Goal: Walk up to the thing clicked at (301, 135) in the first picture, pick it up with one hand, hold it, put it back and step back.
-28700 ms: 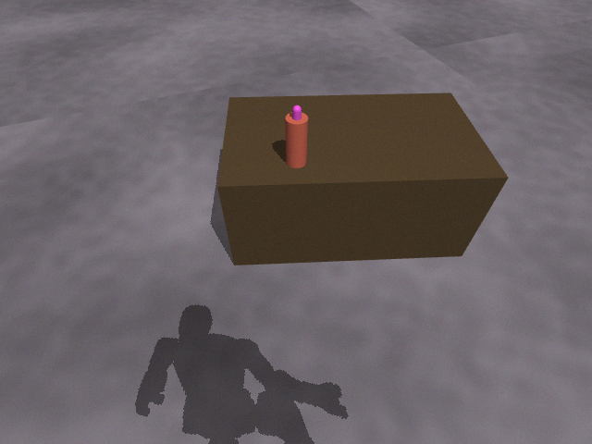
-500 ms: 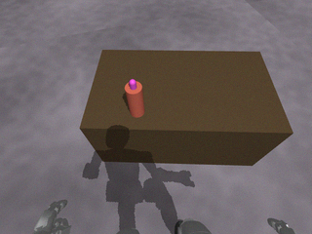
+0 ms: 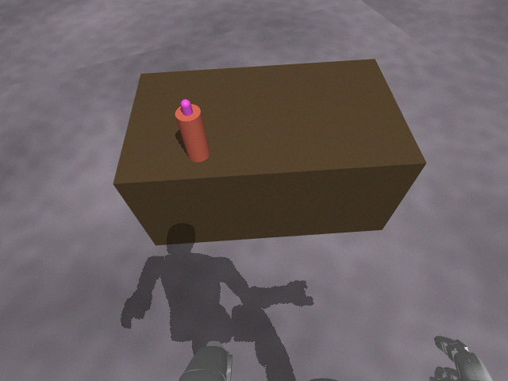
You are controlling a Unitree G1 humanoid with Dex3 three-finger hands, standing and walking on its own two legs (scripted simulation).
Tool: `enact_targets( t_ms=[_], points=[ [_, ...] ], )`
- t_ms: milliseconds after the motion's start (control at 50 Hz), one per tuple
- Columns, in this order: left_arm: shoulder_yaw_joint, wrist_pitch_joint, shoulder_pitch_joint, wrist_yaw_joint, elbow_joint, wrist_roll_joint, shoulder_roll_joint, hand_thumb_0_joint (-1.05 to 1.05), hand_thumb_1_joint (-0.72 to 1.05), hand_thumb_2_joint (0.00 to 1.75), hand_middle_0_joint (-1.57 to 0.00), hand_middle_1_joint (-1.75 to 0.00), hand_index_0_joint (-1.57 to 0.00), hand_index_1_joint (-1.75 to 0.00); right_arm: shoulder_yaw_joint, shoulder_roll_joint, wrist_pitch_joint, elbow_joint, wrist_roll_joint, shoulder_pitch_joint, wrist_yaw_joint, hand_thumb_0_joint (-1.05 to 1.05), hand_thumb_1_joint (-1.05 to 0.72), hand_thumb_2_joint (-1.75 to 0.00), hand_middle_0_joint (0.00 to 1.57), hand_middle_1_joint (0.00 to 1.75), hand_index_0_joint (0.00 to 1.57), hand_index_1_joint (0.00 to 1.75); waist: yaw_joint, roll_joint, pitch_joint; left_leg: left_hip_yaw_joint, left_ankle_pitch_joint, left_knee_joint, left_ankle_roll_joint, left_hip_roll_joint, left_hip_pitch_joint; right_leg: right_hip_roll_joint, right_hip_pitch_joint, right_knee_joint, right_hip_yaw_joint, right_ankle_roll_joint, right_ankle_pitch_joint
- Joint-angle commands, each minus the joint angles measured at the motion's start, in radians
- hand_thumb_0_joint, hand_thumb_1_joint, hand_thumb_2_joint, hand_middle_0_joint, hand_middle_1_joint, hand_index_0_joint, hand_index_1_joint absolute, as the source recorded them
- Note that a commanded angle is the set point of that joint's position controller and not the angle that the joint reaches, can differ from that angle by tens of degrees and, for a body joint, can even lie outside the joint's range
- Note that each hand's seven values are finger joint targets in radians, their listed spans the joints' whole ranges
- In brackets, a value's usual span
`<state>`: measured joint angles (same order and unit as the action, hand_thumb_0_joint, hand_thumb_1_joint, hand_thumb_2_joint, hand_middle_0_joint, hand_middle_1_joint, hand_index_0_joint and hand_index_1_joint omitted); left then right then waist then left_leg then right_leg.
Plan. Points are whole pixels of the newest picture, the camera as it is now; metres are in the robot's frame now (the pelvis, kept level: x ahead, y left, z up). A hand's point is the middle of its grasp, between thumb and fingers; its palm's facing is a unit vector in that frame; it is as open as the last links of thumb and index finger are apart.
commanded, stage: step back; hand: left
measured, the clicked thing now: (192, 129) +0.79 +0.22 -0.19
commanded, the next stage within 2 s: stand in 1.88 s
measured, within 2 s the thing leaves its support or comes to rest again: neither
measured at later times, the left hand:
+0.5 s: hand out of the picture -0.03 +0.23 -0.14, palm faces +0.03 -0.94 -0.35, open 7.4 cm
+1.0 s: hand out of the picture -0.23 +0.23 -0.12, palm faces +0.11 -0.87 -0.47, open 7.4 cm
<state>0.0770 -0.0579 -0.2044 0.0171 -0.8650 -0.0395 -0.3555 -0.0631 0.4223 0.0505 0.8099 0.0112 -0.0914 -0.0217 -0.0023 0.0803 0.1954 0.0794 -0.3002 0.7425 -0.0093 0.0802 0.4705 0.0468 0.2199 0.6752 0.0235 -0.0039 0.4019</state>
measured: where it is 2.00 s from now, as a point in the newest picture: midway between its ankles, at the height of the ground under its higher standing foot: outside the picture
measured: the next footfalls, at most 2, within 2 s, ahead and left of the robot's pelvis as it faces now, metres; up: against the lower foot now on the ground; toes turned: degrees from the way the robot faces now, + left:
left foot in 0.30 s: -0.07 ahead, +0.10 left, +0.00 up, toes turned +2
right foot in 0.64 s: -0.23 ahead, -0.18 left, +0.00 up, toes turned +5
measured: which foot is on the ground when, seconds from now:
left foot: up 0.00-0.28, down 0.30-0.68, up 0.70-0.96, down 0.98-1.00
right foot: down 0.00-0.32, up 0.34-0.62, down 0.64-1.00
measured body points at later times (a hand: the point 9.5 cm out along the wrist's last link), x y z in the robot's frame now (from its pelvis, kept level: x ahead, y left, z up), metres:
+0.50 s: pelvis -0.14 -0.03 +0.02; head -0.08 +0.00 +0.46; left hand -0.03 +0.28 -0.11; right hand -0.03 -0.34 -0.09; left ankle -0.10 +0.10 -0.71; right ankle -0.17 -0.18 -0.63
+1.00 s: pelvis -0.29 -0.07 +0.00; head -0.25 -0.08 +0.45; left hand -0.24 +0.27 -0.09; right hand -0.18 -0.37 -0.13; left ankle -0.32 +0.05 -0.72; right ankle -0.23 -0.19 -0.71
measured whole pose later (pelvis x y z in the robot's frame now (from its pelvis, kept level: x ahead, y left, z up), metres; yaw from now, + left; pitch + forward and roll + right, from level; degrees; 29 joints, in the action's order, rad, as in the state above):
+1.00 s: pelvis -0.29 -0.07 +0.00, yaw +7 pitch -2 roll +1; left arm 0.07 -0.02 -0.17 -0.02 -0.85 -0.05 -0.40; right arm -0.05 0.38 0.04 0.93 0.03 -0.19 0.00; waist -0.02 0.02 0.13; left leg 0.04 -0.39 0.63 -0.01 -0.03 0.24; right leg -0.07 0.36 0.71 -0.05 0.00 0.31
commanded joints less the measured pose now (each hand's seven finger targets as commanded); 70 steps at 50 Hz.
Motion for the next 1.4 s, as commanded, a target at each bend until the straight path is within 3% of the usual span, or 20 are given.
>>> enact_targets(
  t_ms=[0, 60, 220, 260, 300, 320, 340, 400, 600, 640, 660, 680, 760, 840, 960, 1020, 1080, 1180, 1260, 1380],
  points=[
    [0.094, 0.027, 0.090, -0.023, 0.149, -0.011, -0.379, 0.00, 0.90, 0.90, -0.20, -0.30, -0.20, -0.30, -0.068, 0.212, -0.018, -0.071, -0.007, -0.011, -0.023, 0.00, -0.90, -0.90, 0.20, 0.30, 0.20, 0.30, -0.026, -0.366, -0.075, 0.092, -0.285, 0.456, 0.009, -0.133, -0.069, -0.443, 0.375, -0.445, 0.514, 0.281, -0.061],
    [0.076, 0.033, 0.147, -0.032, 0.148, -0.002, -0.252, 0.00, 0.90, 0.90, -0.20, -0.30, -0.20, -0.30, -0.036, 0.143, -0.030, -0.022, -0.017, -0.106, -0.022, 0.00, -0.90, -0.90, 0.20, 0.30, 0.20, 0.30, 0.032, -0.270, -0.134, 0.061, -0.163, 0.455, 0.008, -0.207, 0.021, -0.218, 0.114, -0.249, 0.143, 0.168, -0.430],
    [0.066, 0.012, 0.037, -0.050, 0.175, 0.007, -0.237, 0.00, 0.90, 0.90, -0.20, -0.30, -0.20, -0.30, -0.028, 0.120, -0.061, -0.026, 0.011, -0.152, -0.020, 0.00, -0.90, -0.90, 0.20, 0.30, 0.20, 0.30, -0.033, -0.275, -0.286, -0.071, -0.089, -0.195, 0.009, -0.105, -0.074, -0.259, -0.233, -0.029, 0.160, 0.181, -0.683],
    [0.051, -0.006, 0.081, -0.042, 0.195, 0.018, -0.222, 0.00, 0.90, 0.90, -0.20, -0.30, -0.20, -0.30, -0.045, 0.137, -0.063, 0.001, 0.021, -0.206, -0.019, 0.00, -0.90, -0.90, 0.20, 0.30, 0.20, 0.30, -0.007, -0.213, -0.303, -0.058, 0.199, -0.377, 0.026, -0.101, -0.238, -0.218, -0.095, 0.043, 0.135, 0.124, -0.533],
    [0.035, -0.007, 0.042, -0.037, 0.201, 0.030, -0.159, 0.00, 0.90, 0.90, -0.20, -0.30, -0.20, -0.30, -0.075, 0.281, -0.058, -0.024, 0.035, -0.138, -0.015, 0.00, -0.90, -0.90, 0.20, 0.30, 0.20, 0.30, -0.036, 0.111, -0.285, 0.379, 0.479, -0.373, 0.182, 0.228, -0.405, 0.023, 0.291, 0.277, 0.021, 0.036, 0.108],
    [0.051, -0.010, 0.103, -0.052, 0.205, 0.022, -0.210, 0.00, 0.90, 0.90, -0.20, -0.30, -0.20, -0.30, -0.084, 0.354, -0.058, -0.044, 0.032, -0.129, -0.012, 0.00, -0.90, -0.90, 0.20, 0.30, 0.20, 0.30, 0.028, 0.137, -0.276, 0.477, 0.502, -0.373, 0.315, 0.350, -0.226, 0.022, 0.221, 0.440, 0.120, 0.019, 0.283],
    [0.059, -0.011, 0.119, -0.052, 0.188, 0.018, -0.241, 0.00, 0.90, 0.90, -0.20, -0.30, -0.20, -0.30, -0.084, 0.325, -0.066, -0.042, 0.031, -0.090, -0.021, 0.00, -0.90, -0.90, 0.20, 0.30, 0.20, 0.30, 0.016, 0.111, -0.229, 0.478, 0.469, -0.381, 0.329, 0.356, -0.157, -0.003, 0.199, 0.548, 0.186, 0.022, 0.241],
    [0.057, -0.008, 0.028, -0.040, 0.145, 0.033, -0.222, 0.00, 0.90, 0.90, -0.20, -0.30, -0.20, -0.30, -0.046, 0.204, -0.060, -0.061, 0.033, -0.002, -0.025, 0.00, -0.90, -0.90, 0.20, 0.30, 0.20, 0.30, -0.051, 0.030, -0.217, 0.137, 0.564, -0.305, 0.239, 0.173, -0.217, 0.053, 0.251, 0.619, 0.173, 0.020, 0.113],
    [0.041, 0.046, -0.069, -0.042, 0.054, 0.018, -0.185, 0.00, 0.90, 0.90, -0.20, -0.30, -0.20, -0.30, -0.050, 0.223, -0.001, -0.063, 0.011, -0.028, 0.001, 0.00, -0.90, -0.90, 0.20, 0.30, 0.20, 0.30, -0.023, 0.127, -0.346, 0.045, 0.474, -0.083, 0.176, 0.099, -0.346, -0.013, -0.026, -0.308, -0.062, -0.006, -0.176],
    [0.065, 0.054, -0.066, -0.044, 0.044, -0.005, -0.283, 0.00, 0.90, 0.90, -0.20, -0.30, -0.20, -0.30, -0.024, 0.148, -0.002, -0.080, -0.004, -0.019, 0.006, 0.00, -0.90, -0.90, 0.20, 0.30, 0.20, 0.30, -0.020, -0.064, -0.318, 0.025, 0.141, 0.039, 0.080, -0.035, -0.051, -0.156, -0.146, -0.274, 0.194, 0.049, -0.300],
    [0.092, 0.044, -0.030, -0.040, 0.062, 0.000, -0.395, 0.00, 0.90, 0.90, -0.20, -0.30, -0.20, -0.30, -0.025, 0.120, -0.004, -0.112, -0.007, 0.030, -0.009, 0.00, -0.90, -0.90, 0.20, 0.30, 0.20, 0.30, -0.064, -0.320, -0.254, 0.002, -0.270, 0.204, 0.022, -0.186, 0.079, -0.374, -0.003, -0.318, 0.428, 0.211, -0.326],
    [0.094, 0.047, 0.031, -0.046, 0.098, -0.009, -0.440, 0.00, 0.90, 0.90, -0.20, -0.30, -0.20, -0.30, -0.048, 0.161, 0.005, -0.099, -0.003, 0.028, -0.021, 0.00, -0.90, -0.90, 0.20, 0.30, 0.20, 0.30, -0.083, -0.377, -0.172, 0.089, -0.348, 0.405, -0.002, -0.140, 0.011, -0.510, 0.228, -0.398, 0.606, 0.321, -0.256],
    [0.058, 0.060, 0.124, -0.055, 0.101, -0.005, -0.266, 0.00, 0.90, 0.90, -0.20, -0.30, -0.20, -0.30, -0.027, 0.143, -0.003, -0.017, -0.011, -0.061, -0.009, 0.00, -0.90, -0.90, 0.20, 0.30, 0.20, 0.30, 0.017, -0.205, -0.154, 0.079, -0.181, 0.463, 0.006, -0.196, 0.046, -0.255, 0.064, -0.200, 0.148, 0.177, -0.553],
    [0.061, 0.072, -0.028, -0.055, 0.071, -0.016, -0.261, 0.00, 0.90, 0.90, -0.20, -0.30, -0.20, -0.30, -0.016, 0.123, -0.024, -0.025, 0.004, -0.025, -0.004, 0.00, -0.90, -0.90, 0.20, 0.30, 0.20, 0.30, -0.074, -0.237, -0.230, 0.019, -0.199, 0.209, -0.019, -0.143, 0.093, -0.235, -0.195, -0.188, 0.176, 0.174, -0.362],
    [0.043, 0.052, 0.025, -0.041, 0.075, 0.004, -0.260, 0.00, 0.90, 0.90, -0.20, -0.30, -0.20, -0.30, -0.053, 0.138, -0.049, 0.072, 0.030, -0.150, 0.012, 0.00, -0.90, -0.90, 0.20, 0.30, 0.20, 0.30, -0.009, -0.221, -0.236, -0.049, -0.030, -0.417, 0.032, -0.108, -0.373, -0.257, 0.086, -0.105, 0.165, 0.128, -0.110],
    [0.040, 0.059, 0.076, -0.045, 0.050, 0.015, -0.251, 0.00, 0.90, 0.90, -0.20, -0.30, -0.20, -0.30, -0.071, 0.295, -0.056, 0.046, 0.036, -0.064, 0.021, 0.00, -0.90, -0.90, 0.20, 0.30, 0.20, 0.30, 0.027, 0.094, -0.168, 0.479, -0.508, -0.544, 0.264, 0.276, -0.174, -0.103, 0.262, 0.220, 0.014, 0.014, 0.192],
    [0.042, 0.068, 0.018, -0.015, 0.000, 0.026, -0.240, 0.00, 0.90, 0.90, -0.20, -0.30, -0.20, -0.30, -0.038, 0.179, -0.064, 0.028, 0.048, 0.057, 0.025, 0.00, -0.90, -0.90, 0.20, 0.30, 0.20, 0.30, -0.038, 0.055, -0.075, 0.191, -0.348, -0.498, 0.171, 0.109, -0.066, -0.088, 0.133, 0.148, 0.005, 0.024, 0.055],
    [0.041, 0.101, -0.039, -0.023, -0.064, 0.010, -0.203, 0.00, 0.90, 0.90, -0.20, -0.30, -0.20, -0.30, -0.034, 0.153, -0.045, 0.060, 0.026, 0.001, 0.036, 0.00, -0.90, -0.90, 0.20, 0.30, 0.20, 0.30, -0.043, 0.036, -0.138, 0.086, -0.329, -0.327, 0.111, 0.045, -0.065, -0.022, -0.127, -0.267, -0.076, 0.026, -0.069],
    [0.076, 0.125, 0.010, -0.039, -0.045, -0.012, -0.360, 0.00, 0.90, 0.90, -0.20, -0.30, -0.20, -0.30, -0.039, 0.153, -0.045, 0.068, 0.026, -0.043, 0.024, 0.00, -0.90, -0.90, 0.20, 0.30, 0.20, 0.30, -0.045, -0.164, -0.064, 0.067, -0.259, 0.155, 0.021, -0.060, 0.035, -0.461, 0.067, -0.499, 0.572, 0.242, 0.434],
    [0.057, 0.137, 0.011, -0.029, -0.055, -0.004, -0.293, 0.00, 0.90, 0.90, -0.20, -0.30, -0.20, -0.30, -0.034, 0.123, -0.062, 0.094, 0.022, -0.078, 0.041, 0.00, -0.90, -0.90, 0.20, 0.30, 0.20, 0.30, -0.040, -0.188, -0.137, 0.001, -0.156, 0.023, 0.007, -0.049, -0.052, -0.318, 0.002, -0.409, 0.249, 0.173, 0.106]
  ],
)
